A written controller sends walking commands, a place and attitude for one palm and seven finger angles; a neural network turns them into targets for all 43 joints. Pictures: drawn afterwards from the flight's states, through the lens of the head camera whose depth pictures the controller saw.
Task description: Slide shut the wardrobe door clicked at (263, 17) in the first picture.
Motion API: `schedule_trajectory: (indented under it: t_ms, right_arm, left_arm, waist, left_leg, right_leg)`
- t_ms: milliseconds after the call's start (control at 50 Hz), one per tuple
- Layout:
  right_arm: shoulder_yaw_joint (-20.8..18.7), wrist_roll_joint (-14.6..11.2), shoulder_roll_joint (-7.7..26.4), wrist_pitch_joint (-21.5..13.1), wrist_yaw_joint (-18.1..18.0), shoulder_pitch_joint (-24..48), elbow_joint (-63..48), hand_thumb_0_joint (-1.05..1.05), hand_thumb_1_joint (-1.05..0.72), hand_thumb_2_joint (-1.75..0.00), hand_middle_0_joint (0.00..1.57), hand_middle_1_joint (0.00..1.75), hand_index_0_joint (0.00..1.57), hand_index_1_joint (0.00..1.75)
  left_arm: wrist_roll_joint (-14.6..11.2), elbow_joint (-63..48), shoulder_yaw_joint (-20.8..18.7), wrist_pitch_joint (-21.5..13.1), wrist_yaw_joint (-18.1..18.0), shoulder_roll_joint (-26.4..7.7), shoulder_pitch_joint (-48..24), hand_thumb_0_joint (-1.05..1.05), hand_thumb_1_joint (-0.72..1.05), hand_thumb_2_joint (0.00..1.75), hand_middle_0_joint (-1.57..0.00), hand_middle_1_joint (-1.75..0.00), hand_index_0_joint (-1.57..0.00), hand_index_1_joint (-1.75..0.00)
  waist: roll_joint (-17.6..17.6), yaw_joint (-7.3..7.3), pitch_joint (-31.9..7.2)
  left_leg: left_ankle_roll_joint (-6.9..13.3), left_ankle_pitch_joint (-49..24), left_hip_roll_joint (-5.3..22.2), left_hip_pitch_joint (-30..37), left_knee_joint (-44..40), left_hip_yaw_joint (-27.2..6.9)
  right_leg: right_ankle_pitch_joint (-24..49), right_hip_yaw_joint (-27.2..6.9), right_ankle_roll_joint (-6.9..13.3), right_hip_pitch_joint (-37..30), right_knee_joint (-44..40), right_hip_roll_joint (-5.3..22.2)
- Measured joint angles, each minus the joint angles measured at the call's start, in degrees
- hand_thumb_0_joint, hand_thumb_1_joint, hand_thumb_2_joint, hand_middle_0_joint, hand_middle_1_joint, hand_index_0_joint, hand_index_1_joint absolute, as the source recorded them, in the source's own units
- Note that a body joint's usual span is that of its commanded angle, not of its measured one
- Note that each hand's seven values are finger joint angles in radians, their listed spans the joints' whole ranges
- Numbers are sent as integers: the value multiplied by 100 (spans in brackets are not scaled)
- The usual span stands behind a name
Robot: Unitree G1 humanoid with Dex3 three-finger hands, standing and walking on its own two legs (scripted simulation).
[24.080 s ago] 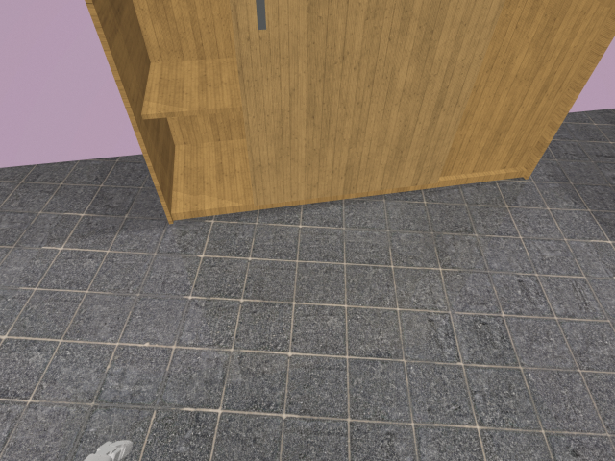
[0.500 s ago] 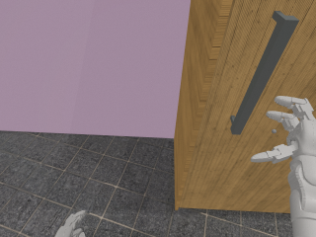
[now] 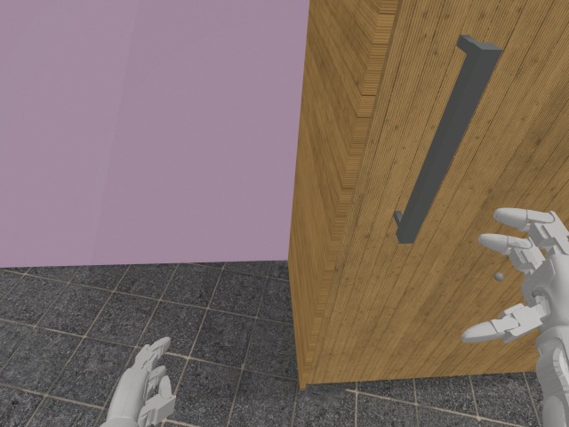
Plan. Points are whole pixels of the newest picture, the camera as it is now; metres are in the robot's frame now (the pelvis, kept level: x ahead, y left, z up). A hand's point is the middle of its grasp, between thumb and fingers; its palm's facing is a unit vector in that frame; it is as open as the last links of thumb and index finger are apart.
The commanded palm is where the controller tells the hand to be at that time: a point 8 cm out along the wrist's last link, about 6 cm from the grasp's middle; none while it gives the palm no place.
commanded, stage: draw the hand back to the body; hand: right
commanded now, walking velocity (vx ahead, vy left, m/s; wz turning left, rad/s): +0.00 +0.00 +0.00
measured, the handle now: (430, 155) +0.42 -0.20 +0.21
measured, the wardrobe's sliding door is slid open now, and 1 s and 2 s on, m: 0.00 0.00 0.00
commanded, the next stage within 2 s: step back with the hand held close in 1.56 s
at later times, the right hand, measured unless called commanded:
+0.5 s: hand (517, 306) +0.22 -0.25 +0.16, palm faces +0.05 +1.00 -0.07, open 14.6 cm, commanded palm +0.19 -0.30 +0.17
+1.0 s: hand (553, 302) +0.22 -0.29 +0.16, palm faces +0.39 +0.85 -0.34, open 10.6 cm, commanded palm +0.17 -0.32 +0.18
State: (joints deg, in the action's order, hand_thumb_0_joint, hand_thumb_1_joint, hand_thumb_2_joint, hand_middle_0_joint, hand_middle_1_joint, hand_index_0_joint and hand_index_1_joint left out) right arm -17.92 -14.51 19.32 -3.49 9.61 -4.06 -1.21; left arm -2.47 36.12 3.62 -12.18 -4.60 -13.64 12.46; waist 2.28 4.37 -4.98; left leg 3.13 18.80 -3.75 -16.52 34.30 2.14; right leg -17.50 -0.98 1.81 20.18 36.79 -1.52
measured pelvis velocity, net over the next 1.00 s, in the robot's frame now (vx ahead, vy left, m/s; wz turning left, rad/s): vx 0.01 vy -0.03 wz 0.02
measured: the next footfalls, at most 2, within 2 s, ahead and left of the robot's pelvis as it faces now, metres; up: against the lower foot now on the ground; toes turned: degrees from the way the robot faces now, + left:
none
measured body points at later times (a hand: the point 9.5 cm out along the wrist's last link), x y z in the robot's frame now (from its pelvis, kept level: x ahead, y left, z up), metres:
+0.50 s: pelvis -0.01 -0.01 +0.00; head -0.05 +0.00 +0.45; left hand +0.19 +0.21 -0.05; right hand +0.21 -0.30 +0.16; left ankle -0.01 +0.08 -0.73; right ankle +0.02 -0.10 -0.73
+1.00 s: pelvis +0.01 -0.03 +0.01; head -0.02 -0.03 +0.46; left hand +0.18 +0.19 -0.07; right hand +0.19 -0.33 +0.18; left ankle -0.01 +0.08 -0.73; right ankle +0.02 -0.10 -0.73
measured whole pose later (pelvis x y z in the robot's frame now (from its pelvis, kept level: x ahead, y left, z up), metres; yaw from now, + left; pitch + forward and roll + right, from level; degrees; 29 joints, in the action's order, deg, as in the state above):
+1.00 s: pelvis +0.01 -0.03 +0.01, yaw +1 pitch -4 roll +1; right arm -16.9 -4.8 20.7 -4.8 -4.8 -22.4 -18.3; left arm -0.4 37.5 1.8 -7.7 -2.5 -12.9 13.0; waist 2.5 3.9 -0.9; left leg 0.6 15.5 -1.8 -6.0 25.4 -0.6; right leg -14.6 1.3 4.2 9.1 27.6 -3.4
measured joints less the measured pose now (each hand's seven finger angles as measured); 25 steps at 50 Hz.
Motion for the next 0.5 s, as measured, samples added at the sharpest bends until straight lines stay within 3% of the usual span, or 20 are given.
schedule_trajectory:
  t_ms: [40, 100, 160, 220, 300, 500]
  right_arm:
    - [-28, -197, 40, 205, 310, 95, 132, -1, 55, -20, 25, 115, 25, 115]
    - [-20, -402, 223, 795, 931, 195, 261, -1, 55, -20, 25, 115, 25, 115]
    - [-68, -559, 380, 1116, 1250, 174, 196, -2, 55, -20, 25, 115, 25, 115]
    - [-251, -708, 398, 1137, 1258, 58, 50, -1, 55, -20, 25, 115, 25, 115]
    - [-400, -710, 321, 1217, 1141, -180, -236, -1, 55, -20, 25, 115, 25, 115]
    - [-152, -563, 210, 1373, 913, -630, -909, -1, 52, -22, 25, 113, 25, 113]
  left_arm:
    - [-68, 62, 37, -30, -51, -41, 27, 2, 91, 89, -20, -30, -20, -30]
    - [-145, 99, 92, -86, -137, -111, 76, 2, 91, 89, -20, -30, -20, -30]
    - [-167, 53, 92, -187, -137, -149, 91, 2, 91, 89, -20, -30, -20, -30]
    - [-178, -28, 60, -269, -65, -153, 94, 2, 91, 89, -20, -30, -20, -30]
    - [-206, -132, 15, -286, 27, -168, 127, 2, 91, 89, -20, -30, -20, -30]
    - [-188, -65, 47, -377, -33, -138, 120, 2, 91, 89, -20, -30, -20, -30]
  waist:
    - [33, 12, 30]
    - [87, 2, 36]
    - [117, -54, 20]
    - [107, -108, -27]
    - [87, -115, -77]
    - [60, -52, 19]
  left_leg:
    - [-2, -14, -4, 77, -53, 35]
    - [-16, -57, -9, 225, -169, 42]
    - [-20, -81, -10, 299, -218, 7]
    - [-30, -80, -4, 277, -194, -47]
    - [-52, -68, 1, 246, -143, -89]
    - [-105, -94, 61, 359, -152, -15]
  right_leg:
    - [7, -38, -2, -49, -13, 1]
    - [28, -52, 8, -176, -87, 4]
    - [42, -20, 14, -263, -142, 8]
    - [46, 35, 19, -276, -162, 7]
    - [32, 81, 40, -264, -132, 4]
    - [56, 15, 104, -313, -70, -60]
